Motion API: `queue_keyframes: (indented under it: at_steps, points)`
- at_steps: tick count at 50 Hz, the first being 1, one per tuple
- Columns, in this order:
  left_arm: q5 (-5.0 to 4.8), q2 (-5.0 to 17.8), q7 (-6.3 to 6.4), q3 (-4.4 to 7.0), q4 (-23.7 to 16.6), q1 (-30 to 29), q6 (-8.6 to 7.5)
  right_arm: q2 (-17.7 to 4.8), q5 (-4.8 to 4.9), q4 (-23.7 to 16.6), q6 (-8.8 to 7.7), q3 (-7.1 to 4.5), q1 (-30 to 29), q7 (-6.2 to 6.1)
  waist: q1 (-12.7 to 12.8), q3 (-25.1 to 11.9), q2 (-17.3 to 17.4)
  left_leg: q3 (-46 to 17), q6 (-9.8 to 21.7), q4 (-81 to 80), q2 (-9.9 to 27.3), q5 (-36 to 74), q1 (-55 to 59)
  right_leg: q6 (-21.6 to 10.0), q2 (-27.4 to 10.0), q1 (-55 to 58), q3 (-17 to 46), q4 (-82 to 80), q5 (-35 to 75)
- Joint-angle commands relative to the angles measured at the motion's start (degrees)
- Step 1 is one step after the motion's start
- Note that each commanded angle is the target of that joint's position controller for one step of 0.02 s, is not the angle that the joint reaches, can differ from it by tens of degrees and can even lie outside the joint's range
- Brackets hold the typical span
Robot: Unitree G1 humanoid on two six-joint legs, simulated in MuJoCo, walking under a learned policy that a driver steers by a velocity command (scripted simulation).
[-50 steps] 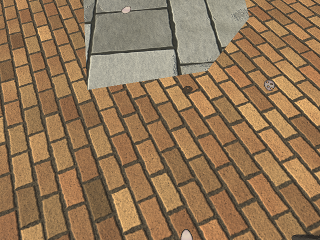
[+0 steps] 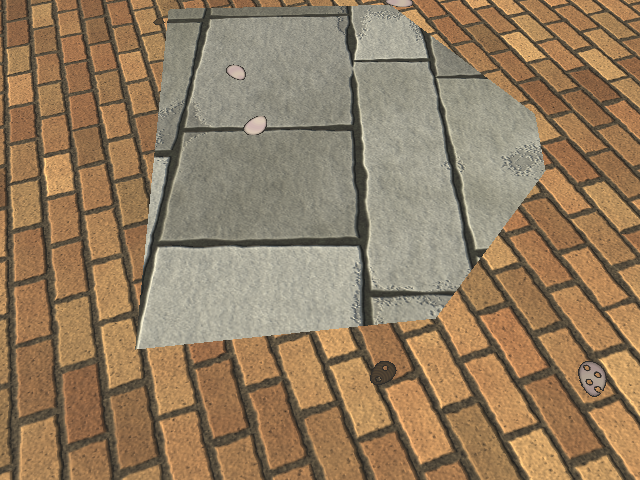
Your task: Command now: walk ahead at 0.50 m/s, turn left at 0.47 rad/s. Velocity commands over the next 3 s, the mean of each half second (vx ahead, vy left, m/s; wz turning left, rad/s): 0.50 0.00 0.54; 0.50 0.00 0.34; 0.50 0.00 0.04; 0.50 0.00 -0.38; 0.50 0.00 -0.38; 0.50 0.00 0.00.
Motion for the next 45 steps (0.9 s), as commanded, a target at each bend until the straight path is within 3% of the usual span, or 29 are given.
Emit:
queue_keyframes:
  at_steps: [1,5,9,11,12,13,14,15,16,17,18,19,20,21,23,25,28,31,34,36,37,38,39,40,41,42,43,44,45]
  points:
    - [0.11,7.83,0.77,1.87,-3.33,-4.24,-1.04,-0.91,-0.36,-3.56,-0.11,-0.16,0.35,0.63,-1.89,0.70,-6.01,-1.87,-0.46,-6.76,2.12,8.83,-2.42,-8.52,-16.00,0.46,6.05,-10.08,13.80]
    - [-0.54,9.86,1.37,2.51,-1.89,-1.72,-0.21,0.19,-0.56,-6.53,-0.54,0.60,-7.70,2.13,1.18,2.99,-4.78,2.58,0.72,-18.33,0.88,14.86,-1.02,-7.35,-16.22,3.39,0.64,-10.18,14.27]
    - [-1.82,11.50,1.48,3.25,-0.25,0.64,1.44,-0.79,-0.47,-9.80,-0.40,0.42,-12.05,3.24,1.82,4.07,-5.45,5.40,3.28,-23.37,-0.66,8.60,-2.26,-5.90,-18.57,11.61,-1.60,-5.78,21.23]
    - [-2.28,13.18,1.75,3.70,-0.43,-0.41,2.27,-2.49,-0.45,-10.40,-0.14,-0.50,-9.74,3.46,-0.56,1.27,-7.31,8.70,5.48,-23.76,-4.10,2.63,3.64,-4.56,-18.63,13.64,-3.21,1.33,39.18]
    - [-2.49,13.86,1.89,3.85,-0.61,-1.10,2.79,-4.06,-0.30,-9.67,0.02,-1.45,-5.19,3.37,-3.39,-1.65,-8.03,10.38,6.87,-24.03,-6.60,0.26,9.92,-3.76,-18.03,13.39,-4.08,8.53,47.60]
    - [-2.78,13.68,1.98,3.62,-0.86,-2.15,3.20,-6.69,-0.09,-7.61,0.09,-3.10,3.28,2.94,-8.31,-5.97,-7.07,11.17,8.86,-27.81,-9.44,3.13,21.90,-2.00,-15.91,9.76,-5.73,19.98,48.76]
    - [-1.66,11.79,2.18,2.79,-1.63,-1.31,2.88,-11.68,-0.02,-5.24,0.63,-5.30,12.74,1.77,-12.07,-11.18,-2.19,2.21,11.86,-29.44,-5.63,4.69,39.51,0.93,-13.55,-3.48,-5.92,36.97,33.42]
    - [0.54,2.91,1.50,0.11,-4.89,3.67,1.37,-18.04,0.34,-5.55,0.32,-6.08,10.76,1.30,-4.47,-14.65,13.14,-30.47,22.22,-34.99,8.70,-3.79,56.65,4.71,-1.46,-29.60,-0.99,56.90,-20.53]
    - [-1.63,6.68,0.69,0.25,-5.64,-1.35,-1.06,-14.11,-0.39,-7.76,-0.68,-4.67,12.39,1.72,-8.33,-22.35,6.57,-44.98,24.90,-43.58,13.00,-10.83,60.51,3.76,0.18,-36.19,13.15,63.53,-24.75]
    - [-3.78,9.38,0.18,0.94,-7.26,-6.70,-2.25,-10.47,-0.79,-7.25,-1.53,-3.67,10.69,1.90,-9.12,-14.67,3.43,-37.15,21.84,-44.83,11.78,-7.38,56.39,2.24,-2.61,-41.19,13.89,62.78,-19.38]
    - [-3.11,8.85,0.41,0.66,-7.24,-7.50,-2.91,-8.63,-0.43,-7.55,-1.99,-3.12,7.55,1.85,-6.87,-9.74,-0.30,-29.92,19.69,-44.37,9.28,-2.46,48.31,1.23,-5.21,-39.64,13.72,57.92,-14.32]
    - [-1.43,9.15,0.88,1.01,-6.51,-7.38,-2.97,-6.59,-0.52,-8.36,-2.04,-2.50,3.29,1.71,-4.29,-6.50,-2.17,-24.38,18.09,-44.58,7.06,3.71,40.05,1.42,-7.00,-35.57,13.69,52.73,-11.27]
    - [-0.64,9.70,0.98,1.46,-6.12,-6.23,-2.32,-4.98,-1.27,-9.56,-2.05,-1.84,0.81,1.45,-2.19,-5.37,-1.92,-21.08,17.49,-45.96,5.61,8.66,34.58,1.55,-8.15,-31.29,14.07,50.19,-8.93]
    - [-0.51,9.68,0.88,1.61,-6.32,-5.54,-1.59,-5.42,-1.61,-10.12,-2.09,-1.91,0.05,1.26,-1.14,-4.97,-0.46,-20.42,18.17,-46.90,5.36,12.48,31.06,2.28,-8.20,-28.78,14.04,48.28,-8.37]
    - [-0.06,8.25,0.90,1.35,-6.65,-5.74,-0.49,-6.19,-1.11,-10.04,-2.32,-2.13,0.71,0.68,-0.62,-3.85,-1.40,-16.26,18.06,-47.87,3.93,17.78,26.97,3.97,-7.97,-27.46,12.84,42.65,-6.36]
    - [0.17,6.66,0.98,0.78,-8.06,-9.85,-0.02,-7.69,-0.79,-9.49,-2.30,-2.56,2.58,-0.18,-1.70,-2.27,-1.57,-13.16,16.76,-48.33,1.97,18.97,24.93,5.40,-6.76,-28.19,11.87,35.01,0.48]
    - [-0.14,4.95,0.40,-0.03,-9.63,-15.86,-0.22,-7.90,-0.43,-8.89,-1.76,-2.67,4.80,-0.85,-4.13,-1.40,0.56,-10.28,13.69,-47.50,-1.27,13.86,22.90,5.83,-3.93,-24.51,11.41,21.65,12.36]
    - [-1.07,5.40,-0.41,-0.13,-10.97,-20.05,-0.71,-7.71,-0.24,-7.76,-1.37,-2.61,7.71,-0.99,-6.03,-0.90,1.90,-12.35,12.52,-46.32,-0.38,8.91,24.05,5.42,-2.16,-21.68,11.47,14.92,16.87]
    - [-1.03,6.88,-1.31,0.25,-11.36,-20.70,-1.51,-6.43,-0.37,-6.52,-1.10,-2.20,9.98,-1.15,-6.41,-0.73,2.62,-15.89,11.89,-42.21,2.43,8.47,30.53,3.54,-2.35,-22.04,12.26,11.35,14.02]
    - [-1.02,7.83,-1.44,0.70,-11.09,-18.50,-1.98,-6.74,-0.66,-6.19,-0.78,-2.31,9.78,-1.19,-5.00,-0.69,4.37,-17.57,11.10,-39.32,3.67,13.31,33.39,1.61,-2.00,-19.78,11.29,10.18,8.73]
    - [-0.81,8.63,-1.22,1.26,-10.03,-14.59,-2.22,-6.38,-0.66,-6.40,-0.66,-2.14,8.91,-1.12,-2.69,-2.16,4.69,-16.87,10.18,-35.75,2.35,19.90,33.77,0.08,-0.95,-14.46,9.81,7.87,8.28]
    - [-0.18,10.55,-0.94,2.13,-8.72,-8.32,-2.50,-4.72,-0.93,-6.95,-0.74,-1.48,8.20,-0.93,0.38,-7.13,3.80,-14.61,8.54,-27.46,-0.58,24.41,31.80,-2.43,-3.23,-4.00,11.45,8.61,9.86]
    - [0.50,14.12,-0.68,2.99,-7.84,0.71,-2.51,-2.55,-1.96,-8.18,-0.96,-0.42,9.43,-0.97,3.29,-15.83,-3.06,-10.55,6.20,-11.41,-4.73,13.87,22.56,-7.10,-12.68,12.31,22.01,11.28,11.50]
    - [0.10,16.86,-1.30,4.05,-4.62,6.29,-1.68,0.36,-0.07,-8.11,-1.60,0.45,17.40,-0.94,0.77,-21.14,-22.14,-5.26,2.06,6.56,-12.55,-17.86,2.31,-15.99,-23.00,28.12,48.04,4.28,-3.41]
    - [-1.83,11.49,-1.57,2.65,-4.87,6.11,-1.48,-4.78,0.44,-7.25,-1.92,-0.20,14.82,-0.94,2.56,-16.22,-15.63,-8.41,1.95,12.96,-9.49,-20.55,-5.42,-14.71,-23.23,26.47,52.67,0.52,-16.81]
    - [-1.82,8.78,-1.29,1.81,-5.33,2.93,-1.07,-7.00,0.40,-8.41,-2.01,-0.82,7.81,-0.80,3.61,-8.45,-9.89,-7.28,1.98,14.15,-7.36,-15.38,-7.92,-12.36,-21.15,19.55,44.44,-0.38,-16.43]
    - [-1.03,8.21,-1.13,1.30,-5.90,-0.02,-0.65,-6.39,-0.29,-9.47,-2.13,-0.60,3.78,-0.79,2.57,-4.50,-5.77,-4.82,1.92,12.44,-5.15,-11.43,-6.66,-11.28,-18.88,12.45,38.08,-1.37,-10.21]
    - [-0.57,7.38,-1.03,0.92,-5.76,-1.79,-0.40,-5.55,-1.14,-10.24,-2.45,-0.65,1.75,-0.59,1.29,-1.66,-4.69,-3.76,1.79,8.85,-3.30,-8.61,-5.64,-11.35,-17.08,7.08,34.22,-2.82,-4.73]
    - [-0.05,6.84,-0.89,0.56,-5.69,-2.56,-0.49,-4.70,-1.17,-10.32,-2.53,-0.65,2.27,-0.35,-0.25,-1.58,-6.64,-3.33,1.68,6.21,-1.69,-6.98,-2.58,-11.06,-15.63,3.79,31.29,-3.79,-0.10]
Next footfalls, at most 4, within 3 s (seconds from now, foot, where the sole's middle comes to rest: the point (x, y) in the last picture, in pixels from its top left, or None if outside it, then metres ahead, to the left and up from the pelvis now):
0.28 left None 0.30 0.16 -0.78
0.76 right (323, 413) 0.63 0.06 -0.78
1.26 left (176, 359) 0.76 0.41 -0.78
1.82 right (232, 238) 1.13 0.32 -0.78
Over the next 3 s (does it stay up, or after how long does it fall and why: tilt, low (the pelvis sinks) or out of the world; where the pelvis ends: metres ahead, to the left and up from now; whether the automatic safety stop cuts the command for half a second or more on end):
stays up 1.58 0.42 0.00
